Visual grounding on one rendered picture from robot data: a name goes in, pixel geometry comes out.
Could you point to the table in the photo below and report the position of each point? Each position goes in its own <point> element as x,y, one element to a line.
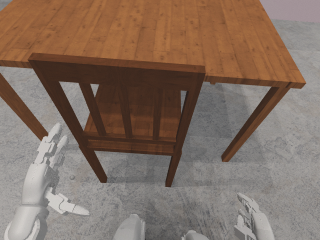
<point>234,39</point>

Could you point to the robot left shin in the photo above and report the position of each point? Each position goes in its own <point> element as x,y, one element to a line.
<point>133,216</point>

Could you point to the robot left hand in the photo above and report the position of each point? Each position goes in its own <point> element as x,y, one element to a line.
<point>43,171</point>

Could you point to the chair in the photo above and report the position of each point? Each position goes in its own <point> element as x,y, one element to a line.
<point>136,109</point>

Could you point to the robot left forearm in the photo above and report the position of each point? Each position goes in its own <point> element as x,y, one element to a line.
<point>29,223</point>

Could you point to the left robot thigh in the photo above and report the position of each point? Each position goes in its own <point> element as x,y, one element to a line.
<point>131,229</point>

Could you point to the robot right hand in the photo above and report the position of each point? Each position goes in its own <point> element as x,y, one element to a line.
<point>257,225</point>

